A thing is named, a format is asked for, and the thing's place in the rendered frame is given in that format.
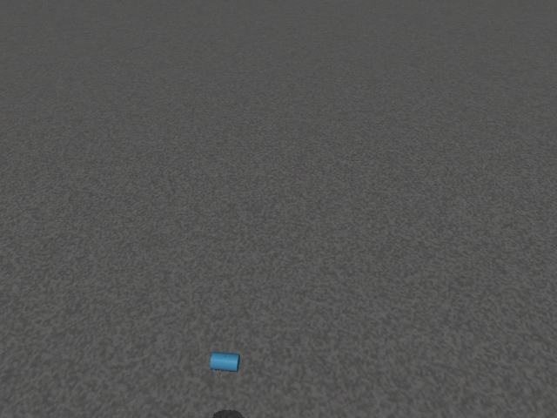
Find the can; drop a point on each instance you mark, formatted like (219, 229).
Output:
(225, 361)

